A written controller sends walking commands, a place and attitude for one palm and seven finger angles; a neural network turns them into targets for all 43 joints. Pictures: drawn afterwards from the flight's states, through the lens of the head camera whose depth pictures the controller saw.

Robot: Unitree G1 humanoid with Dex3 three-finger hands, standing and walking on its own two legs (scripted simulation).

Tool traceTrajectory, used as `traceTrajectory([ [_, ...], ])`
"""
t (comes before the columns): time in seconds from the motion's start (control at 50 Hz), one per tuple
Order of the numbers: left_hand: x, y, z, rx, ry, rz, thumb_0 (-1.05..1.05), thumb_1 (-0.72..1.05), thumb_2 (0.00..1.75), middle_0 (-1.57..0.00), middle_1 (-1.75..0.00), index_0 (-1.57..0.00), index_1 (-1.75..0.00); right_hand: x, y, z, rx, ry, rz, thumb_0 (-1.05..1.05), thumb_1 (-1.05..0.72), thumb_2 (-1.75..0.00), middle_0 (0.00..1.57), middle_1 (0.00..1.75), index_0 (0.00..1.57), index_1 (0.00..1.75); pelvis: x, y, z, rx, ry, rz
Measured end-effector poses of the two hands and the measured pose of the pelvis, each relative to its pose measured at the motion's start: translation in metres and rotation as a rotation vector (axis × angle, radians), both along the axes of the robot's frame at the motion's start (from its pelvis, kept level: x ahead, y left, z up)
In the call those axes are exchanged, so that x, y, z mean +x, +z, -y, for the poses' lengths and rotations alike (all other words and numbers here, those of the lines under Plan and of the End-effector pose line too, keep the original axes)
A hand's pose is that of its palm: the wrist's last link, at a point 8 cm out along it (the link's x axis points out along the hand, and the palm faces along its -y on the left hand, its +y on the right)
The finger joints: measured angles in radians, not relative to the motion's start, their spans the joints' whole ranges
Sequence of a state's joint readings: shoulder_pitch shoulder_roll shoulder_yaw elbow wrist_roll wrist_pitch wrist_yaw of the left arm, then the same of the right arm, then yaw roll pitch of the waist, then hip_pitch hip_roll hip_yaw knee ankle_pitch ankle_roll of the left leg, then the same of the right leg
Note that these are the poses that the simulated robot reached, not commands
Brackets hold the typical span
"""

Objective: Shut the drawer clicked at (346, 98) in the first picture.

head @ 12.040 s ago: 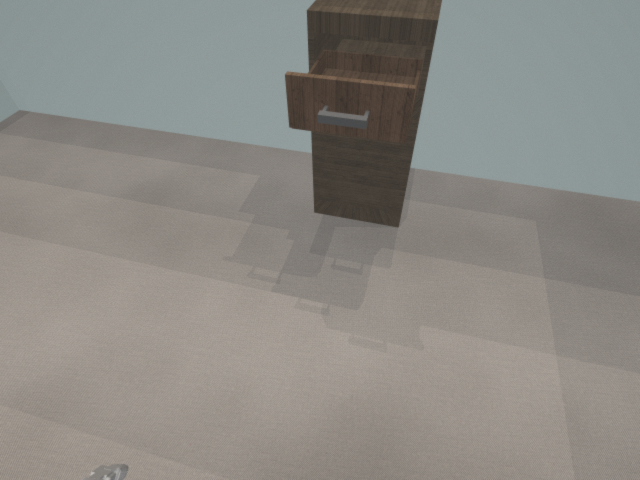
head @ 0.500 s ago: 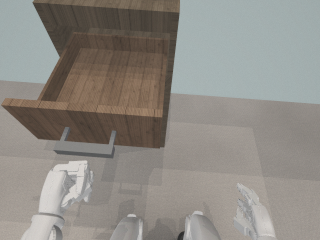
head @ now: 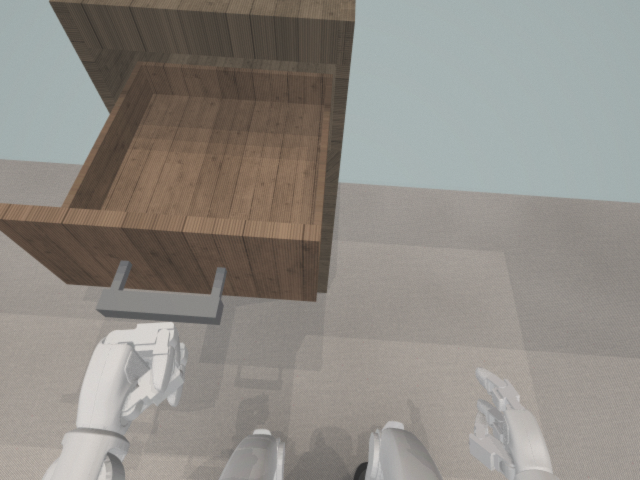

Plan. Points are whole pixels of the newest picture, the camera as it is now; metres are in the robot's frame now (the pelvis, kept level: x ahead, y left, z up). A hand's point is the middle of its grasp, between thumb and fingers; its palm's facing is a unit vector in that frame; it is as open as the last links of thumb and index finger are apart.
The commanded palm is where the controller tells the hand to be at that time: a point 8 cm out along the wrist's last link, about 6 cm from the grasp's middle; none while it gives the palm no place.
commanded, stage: push the drawer shut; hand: left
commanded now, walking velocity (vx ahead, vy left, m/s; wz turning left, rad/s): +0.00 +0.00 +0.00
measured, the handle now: (167, 289) +0.32 +0.20 +0.04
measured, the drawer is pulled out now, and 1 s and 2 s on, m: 0.29 0.23 0.10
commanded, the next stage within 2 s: none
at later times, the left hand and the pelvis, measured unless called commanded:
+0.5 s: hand (178, 358) +0.25 +0.17 +0.03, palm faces -0.04 -1.00 -0.07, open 3.0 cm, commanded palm +0.26 +0.22 +0.04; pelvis -0.01 +0.00 +0.00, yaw +1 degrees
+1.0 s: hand (190, 301) +0.31 +0.17 +0.03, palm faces -0.05 -1.00 -0.07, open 3.1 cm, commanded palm +0.32 +0.22 +0.04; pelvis -0.04 +0.00 +0.00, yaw +1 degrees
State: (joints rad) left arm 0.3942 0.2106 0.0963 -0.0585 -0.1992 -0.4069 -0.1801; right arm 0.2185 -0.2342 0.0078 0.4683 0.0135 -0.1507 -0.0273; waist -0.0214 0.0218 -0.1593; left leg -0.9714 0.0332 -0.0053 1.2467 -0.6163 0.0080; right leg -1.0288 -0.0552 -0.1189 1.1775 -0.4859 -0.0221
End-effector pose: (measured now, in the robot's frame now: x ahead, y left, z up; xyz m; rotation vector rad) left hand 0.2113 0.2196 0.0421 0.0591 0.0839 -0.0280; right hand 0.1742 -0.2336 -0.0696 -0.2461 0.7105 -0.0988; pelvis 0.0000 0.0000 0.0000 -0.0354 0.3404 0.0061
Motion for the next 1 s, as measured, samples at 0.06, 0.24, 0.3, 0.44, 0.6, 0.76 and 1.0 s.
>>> traceTrajectory([
  [0.06, 0.0, -0.001, 0.0, 0.003, 0.002, -0.003, 0.02, 0.9, 0.9, -1.39, -1.6, -1.4, -1.6, 0.003, 0.0, 0.0, 0.0, 0.004, 0.002, 0.01, -0.91, -0.9, 0.2, 0.3, 0.2, 0.3, 0.001, 0.0, 0.001, -0.001, 0.002, 0.0],
  [0.24, 0.014, -0.002, -0.003, 0.011, -0.017, 0.024, 0.01, 0.89, 0.91, -1.39, -1.6, -1.4, -1.6, 0.002, -0.004, 0.001, -0.008, 0.019, -0.005, 0.01, -0.91, -0.9, 0.2, 0.3, 0.2, 0.3, -0.001, -0.003, 0.002, -0.003, 0.007, -0.005],
  [0.3, 0.014, -0.002, -0.004, 0.01, -0.017, 0.016, 0.0, 0.87, 0.92, -1.39, -1.6, -1.4, -1.6, -0.001, -0.005, 0.001, -0.008, 0.019, -0.015, 0.01, -0.91, -0.9, 0.2, 0.3, 0.2, 0.3, -0.002, -0.002, 0.002, -0.003, 0.008, -0.003],
  [0.44, 0.015, -0.004, -0.005, 0.01, -0.011, 0.03, -0.01, 0.83, 0.94, -1.39, -1.6, -1.4, -1.6, -0.011, -0.009, 0.003, -0.019, 0.029, -0.035, 0.01, -0.91, -0.9, 0.21, 0.3, 0.2, 0.3, -0.008, -0.003, 0.002, -0.004, 0.015, 0.0],
  [0.6, 0.027, -0.008, -0.007, 0.013, -0.019, 0.053, -0.05, 0.8, 0.98, -1.4, -1.6, -1.4, -1.6, -0.023, -0.017, 0.002, -0.029, 0.04, -0.058, 0.01, -0.91, -0.9, 0.2, 0.3, 0.2, 0.3, -0.021, -0.006, 0.002, -0.002, 0.024, 0.008],
  [0.76, 0.049, -0.007, -0.007, 0.011, -0.027, 0.05, -0.04, 0.79, 0.98, -1.4, -1.6, -1.4, -1.6, -0.037, -0.017, 0.0, -0.027, 0.027, -0.063, 0.01, -0.91, -0.9, 0.21, 0.3, 0.2, 0.3, -0.032, -0.004, 0.0, 0.0, 0.024, 0.019],
  [1.0, 0.084, -0.005, -0.007, 0.006, -0.028, 0.063, 0.0, 0.79, 0.97, -1.4, -1.6, -1.4, -1.6, -0.064, -0.017, 0.004, -0.043, -0.006, -0.123, 0.01, -0.91, -0.9, 0.21, 0.3, 0.2, 0.3, -0.036, -0.001, -0.005, 0.005, 0.014, 0.02],
])
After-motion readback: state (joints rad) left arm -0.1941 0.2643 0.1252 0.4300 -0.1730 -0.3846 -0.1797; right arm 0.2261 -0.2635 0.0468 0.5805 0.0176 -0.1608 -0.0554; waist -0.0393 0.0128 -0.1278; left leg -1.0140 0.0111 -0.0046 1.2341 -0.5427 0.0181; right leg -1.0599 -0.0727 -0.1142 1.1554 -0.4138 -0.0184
